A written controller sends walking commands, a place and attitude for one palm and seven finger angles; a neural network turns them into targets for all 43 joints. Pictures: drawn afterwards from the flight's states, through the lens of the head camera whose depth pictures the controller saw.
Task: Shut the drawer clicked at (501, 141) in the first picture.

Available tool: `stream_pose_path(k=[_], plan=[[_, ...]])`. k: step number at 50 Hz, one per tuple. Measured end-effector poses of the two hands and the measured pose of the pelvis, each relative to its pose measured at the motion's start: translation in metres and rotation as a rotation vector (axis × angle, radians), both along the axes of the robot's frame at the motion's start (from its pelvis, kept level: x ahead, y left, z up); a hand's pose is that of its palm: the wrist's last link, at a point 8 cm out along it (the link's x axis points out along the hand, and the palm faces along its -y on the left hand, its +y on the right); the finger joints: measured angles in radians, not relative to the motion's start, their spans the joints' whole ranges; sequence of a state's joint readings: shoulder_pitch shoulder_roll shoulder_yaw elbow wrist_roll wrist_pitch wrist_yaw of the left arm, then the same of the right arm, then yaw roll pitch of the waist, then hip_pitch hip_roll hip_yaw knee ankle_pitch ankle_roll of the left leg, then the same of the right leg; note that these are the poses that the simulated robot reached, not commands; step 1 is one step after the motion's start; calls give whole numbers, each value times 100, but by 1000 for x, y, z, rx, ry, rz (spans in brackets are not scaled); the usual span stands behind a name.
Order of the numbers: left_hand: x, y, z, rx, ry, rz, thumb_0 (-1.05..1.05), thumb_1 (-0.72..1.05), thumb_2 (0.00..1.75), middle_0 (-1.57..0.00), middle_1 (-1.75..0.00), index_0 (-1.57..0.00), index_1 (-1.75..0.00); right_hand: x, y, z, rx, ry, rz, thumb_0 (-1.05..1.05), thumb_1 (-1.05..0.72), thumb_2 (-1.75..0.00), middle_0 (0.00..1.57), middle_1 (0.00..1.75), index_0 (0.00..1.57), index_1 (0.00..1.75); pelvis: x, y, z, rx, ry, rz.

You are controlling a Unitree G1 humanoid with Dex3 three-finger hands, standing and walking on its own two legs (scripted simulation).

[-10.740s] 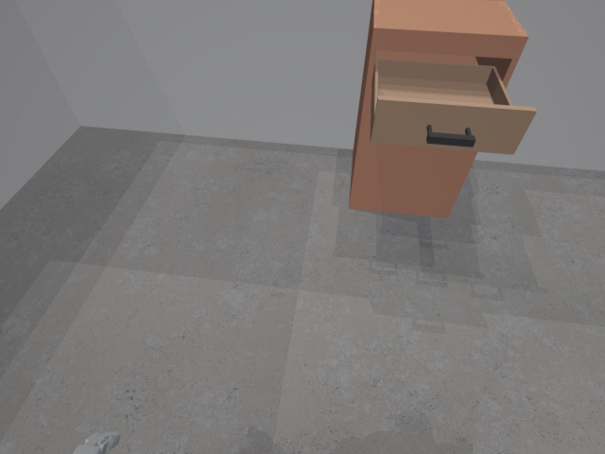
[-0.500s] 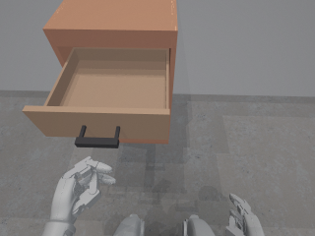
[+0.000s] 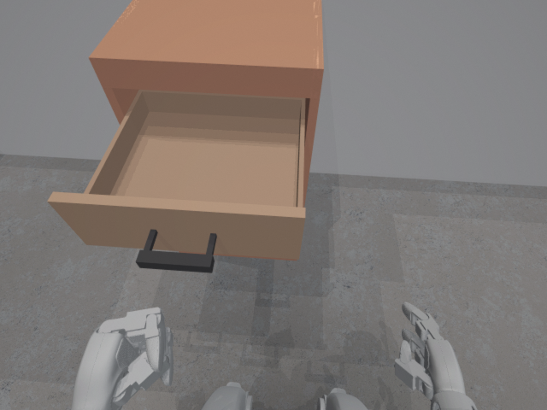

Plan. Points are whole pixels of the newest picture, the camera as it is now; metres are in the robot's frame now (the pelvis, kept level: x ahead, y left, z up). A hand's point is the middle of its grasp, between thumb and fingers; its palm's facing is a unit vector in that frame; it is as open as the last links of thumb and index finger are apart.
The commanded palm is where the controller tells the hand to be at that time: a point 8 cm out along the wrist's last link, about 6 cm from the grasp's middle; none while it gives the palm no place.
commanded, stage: raise the hand and make a fist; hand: left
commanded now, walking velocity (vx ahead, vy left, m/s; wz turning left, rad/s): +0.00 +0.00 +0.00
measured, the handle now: (179, 249) +0.36 +0.19 -0.03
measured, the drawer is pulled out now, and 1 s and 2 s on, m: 0.30 0.30 0.30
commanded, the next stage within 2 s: bring the fist close to the handle in 0.60 s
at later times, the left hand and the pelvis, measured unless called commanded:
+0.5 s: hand (158, 364) +0.17 +0.15 +0.07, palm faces +0.00 -1.00 -0.04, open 3.3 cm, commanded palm +0.14 +0.20 +0.07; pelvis +0.00 +0.00 +0.00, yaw +0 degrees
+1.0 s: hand (174, 353) +0.19 +0.14 +0.04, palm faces -0.01 -1.00 -0.04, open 3.3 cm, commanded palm +0.17 +0.20 +0.04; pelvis -0.01 +0.00 -0.01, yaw +0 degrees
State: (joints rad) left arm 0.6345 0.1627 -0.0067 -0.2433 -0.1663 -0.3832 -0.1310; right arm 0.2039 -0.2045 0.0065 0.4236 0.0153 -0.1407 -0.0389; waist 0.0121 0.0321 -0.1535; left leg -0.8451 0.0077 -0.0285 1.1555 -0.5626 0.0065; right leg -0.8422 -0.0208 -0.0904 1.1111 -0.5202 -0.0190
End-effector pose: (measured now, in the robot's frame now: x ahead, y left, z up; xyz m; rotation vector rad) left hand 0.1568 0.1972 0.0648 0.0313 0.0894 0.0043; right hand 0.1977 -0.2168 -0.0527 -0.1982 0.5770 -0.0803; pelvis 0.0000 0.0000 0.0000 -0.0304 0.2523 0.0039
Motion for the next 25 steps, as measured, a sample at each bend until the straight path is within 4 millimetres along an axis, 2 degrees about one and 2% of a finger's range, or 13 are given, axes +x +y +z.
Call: stream_pose_path(k=[5,13,25], plan=[[-4,5,2,5,2,7,1,90,90,-137,-157,-136,-157,-1,3,-3,4,16,5,1,-90,-90,21,30,21,30,1,0,0,-3,-1,3],[-6,3,10,-1,-10,-9,1,90,90,-139,-159,-139,-160,-14,-4,-5,2,43,-27,1,-90,-90,21,30,21,30,1,1,2,-4,-9,2],[-6,4,8,5,-15,-6,1,90,90,-140,-160,-139,-160,-26,-14,-4,-17,50,-57,1,-91,-90,21,30,20,30,-2,1,1,-2,-11,-3]])
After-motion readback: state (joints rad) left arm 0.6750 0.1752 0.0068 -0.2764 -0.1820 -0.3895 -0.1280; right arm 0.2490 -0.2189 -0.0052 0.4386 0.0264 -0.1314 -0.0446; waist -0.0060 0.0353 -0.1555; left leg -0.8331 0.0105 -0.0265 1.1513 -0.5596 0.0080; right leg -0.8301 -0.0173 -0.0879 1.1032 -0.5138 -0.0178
